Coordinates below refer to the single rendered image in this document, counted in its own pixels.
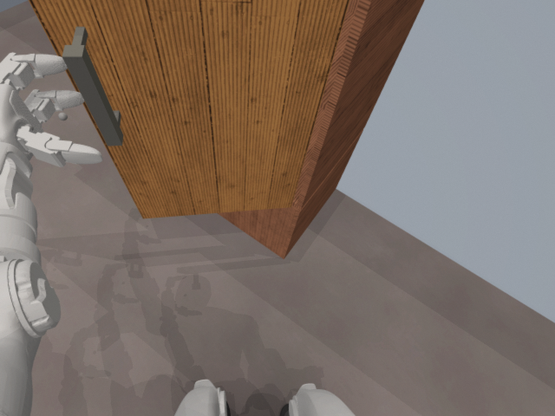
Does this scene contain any left robot upper arm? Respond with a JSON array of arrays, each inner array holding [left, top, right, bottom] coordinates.
[[0, 259, 61, 416]]

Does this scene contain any robot right shin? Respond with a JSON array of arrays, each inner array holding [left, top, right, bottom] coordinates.
[[296, 383, 316, 396]]

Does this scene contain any robot shin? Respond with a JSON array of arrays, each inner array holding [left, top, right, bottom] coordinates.
[[194, 380, 217, 389], [296, 383, 316, 396]]

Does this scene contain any robot left hand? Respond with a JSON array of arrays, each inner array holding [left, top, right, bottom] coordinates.
[[0, 52, 103, 167]]

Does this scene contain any handle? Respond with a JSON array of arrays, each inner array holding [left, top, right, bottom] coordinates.
[[62, 27, 123, 146]]

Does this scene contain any robot left shin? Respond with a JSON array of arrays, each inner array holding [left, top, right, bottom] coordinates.
[[194, 380, 217, 389]]

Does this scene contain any left robot forearm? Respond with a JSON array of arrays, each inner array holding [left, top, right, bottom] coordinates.
[[0, 141, 42, 268]]

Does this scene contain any cupboard door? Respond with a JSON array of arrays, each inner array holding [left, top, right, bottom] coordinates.
[[29, 0, 350, 218]]

